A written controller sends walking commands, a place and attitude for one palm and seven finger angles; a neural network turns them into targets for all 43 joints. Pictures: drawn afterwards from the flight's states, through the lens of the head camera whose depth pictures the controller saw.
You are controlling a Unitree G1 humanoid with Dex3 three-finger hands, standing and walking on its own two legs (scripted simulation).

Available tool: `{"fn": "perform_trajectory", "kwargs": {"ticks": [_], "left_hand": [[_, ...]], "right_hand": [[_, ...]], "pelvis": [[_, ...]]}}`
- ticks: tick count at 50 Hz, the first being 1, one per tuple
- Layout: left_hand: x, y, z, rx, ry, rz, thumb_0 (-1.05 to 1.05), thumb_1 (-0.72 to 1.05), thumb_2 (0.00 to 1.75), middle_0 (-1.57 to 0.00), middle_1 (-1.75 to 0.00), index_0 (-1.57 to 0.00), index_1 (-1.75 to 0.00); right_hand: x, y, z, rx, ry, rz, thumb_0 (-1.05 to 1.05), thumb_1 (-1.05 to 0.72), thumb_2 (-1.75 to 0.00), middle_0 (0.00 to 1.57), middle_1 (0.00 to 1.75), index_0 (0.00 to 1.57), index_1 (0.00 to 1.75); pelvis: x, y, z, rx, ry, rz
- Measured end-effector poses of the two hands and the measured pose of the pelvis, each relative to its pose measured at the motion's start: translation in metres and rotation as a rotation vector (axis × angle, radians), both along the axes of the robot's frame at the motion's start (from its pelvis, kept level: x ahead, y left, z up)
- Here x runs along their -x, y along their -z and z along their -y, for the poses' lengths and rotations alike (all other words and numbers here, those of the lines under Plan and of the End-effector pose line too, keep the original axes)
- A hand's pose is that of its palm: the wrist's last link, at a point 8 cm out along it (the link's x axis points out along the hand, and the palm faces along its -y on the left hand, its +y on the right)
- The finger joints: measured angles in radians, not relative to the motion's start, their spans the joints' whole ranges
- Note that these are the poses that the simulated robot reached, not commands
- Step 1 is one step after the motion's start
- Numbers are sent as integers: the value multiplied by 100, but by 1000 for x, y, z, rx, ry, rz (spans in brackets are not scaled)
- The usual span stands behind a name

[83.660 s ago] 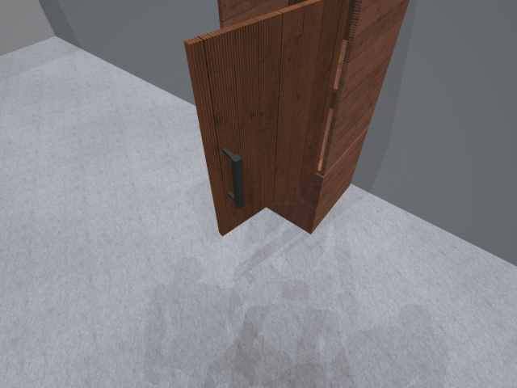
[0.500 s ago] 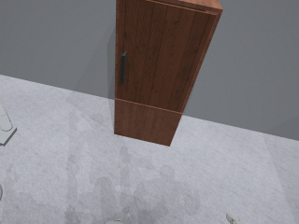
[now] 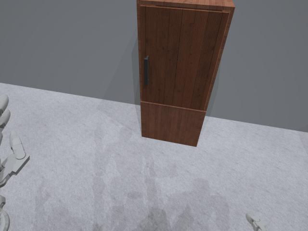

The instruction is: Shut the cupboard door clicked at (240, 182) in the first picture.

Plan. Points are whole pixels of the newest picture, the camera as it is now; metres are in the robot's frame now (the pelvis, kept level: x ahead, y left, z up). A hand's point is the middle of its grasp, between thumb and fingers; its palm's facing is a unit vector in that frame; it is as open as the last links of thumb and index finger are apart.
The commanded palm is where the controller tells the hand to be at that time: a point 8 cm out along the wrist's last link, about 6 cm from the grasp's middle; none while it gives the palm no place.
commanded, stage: stop stepping back and stand still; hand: left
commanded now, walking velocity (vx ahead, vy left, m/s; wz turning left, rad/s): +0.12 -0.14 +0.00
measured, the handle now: (147, 70) +1.02 +0.10 -0.08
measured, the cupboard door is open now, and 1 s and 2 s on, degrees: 0 0 0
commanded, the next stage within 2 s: let the arm hang, fingers relaxed in 1.24 s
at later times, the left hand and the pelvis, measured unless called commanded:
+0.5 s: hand (33, 152) +0.21 +0.25 +0.19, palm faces +0.49 -0.74 -0.47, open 7.4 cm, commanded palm +0.15 +0.28 +0.19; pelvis +0.02 -0.02 +0.01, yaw +2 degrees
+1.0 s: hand (36, 139) +0.25 +0.27 +0.17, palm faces +0.43 -0.78 -0.46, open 7.4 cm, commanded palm +0.19 +0.31 +0.19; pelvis +0.05 +0.01 +0.01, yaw +0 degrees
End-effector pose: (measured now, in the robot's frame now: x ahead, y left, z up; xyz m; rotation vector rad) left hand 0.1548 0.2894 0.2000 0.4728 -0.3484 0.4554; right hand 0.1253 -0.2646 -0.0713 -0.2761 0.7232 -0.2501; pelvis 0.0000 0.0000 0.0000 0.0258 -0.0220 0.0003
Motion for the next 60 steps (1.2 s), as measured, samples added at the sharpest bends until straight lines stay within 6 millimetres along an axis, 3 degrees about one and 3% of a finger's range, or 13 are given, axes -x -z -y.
{"fn": "perform_trajectory", "kwargs": {"ticks": [7, 10, 13, 19, 26, 31, 37, 47, 60], "left_hand": [[0, -12, 8, -144, 5, -39, 2, 89, 90, -21, -30, -20, -31], [7, -8, 19, -187, -11, -61, 2, 89, 90, -21, -30, -20, -31], [12, -2, 24, -139, -27, -90, 2, 89, 90, -21, -30, -21, -31], [9, -4, 21, -94, -53, -125, 2, 89, 90, -21, -30, -21, -31], [-13, -4, 9, -89, -33, -76, 2, 89, 90, -21, -30, -21, -31], [-30, 3, 0, -69, -24, -114, 2, 89, 90, -21, -30, -21, -31], [-45, 7, -3, -49, -2, -144, 2, 89, 90, -21, -30, -21, -31], [-56, 9, -15, -36, -12, -173, 2, 89, 90, -21, -30, -21, -31], [-57, 10, -19, -28, 3, -180, 2, 89, 90, -21, -30, -21, -31]], "right_hand": [[6, 13, -19, -141, -8, -2, 2, -90, -90, 20, 30, 20, 30], [4, 33, -19, -172, -42, -37, 2, -90, -90, 21, 30, 20, 30], [4, 41, -14, -172, -68, -108, 2, -90, -90, 21, 30, 20, 30], [-5, 25, -3, -131, -63, -128, 2, -90, -90, 21, 30, 20, 30], [-39, 5, 5, -60, -52, -47, 2, -90, -90, 21, 30, 20, 30], [-63, -9, -6, -69, -49, 11, 2, -90, -90, 20, 30, 20, 30], [-80, -11, -27, -102, -69, 26, 2, -90, -90, 20, 30, 20, 30], [-81, -1, -49, -137, -70, -29, 2, -90, -90, 21, 30, 20, 30], [-67, -2, -44, -107, -37, -54, 2, -90, -90, 21, 30, 20, 30]], "pelvis": [[5, 1, 18, 2, -4, 22], [4, 12, 27, 0, -15, 16], [3, 7, 27, 1, -18, 23], [-7, -9, 28, -15, -28, 9], [-20, -7, 19, 20, -28, 5], [-31, -10, 12, 22, -9, -7], [-43, -11, 5, 29, -5, -23], [-53, -12, -5, 35, 1, -30], [-52, -13, -11, 37, 0, -35]]}}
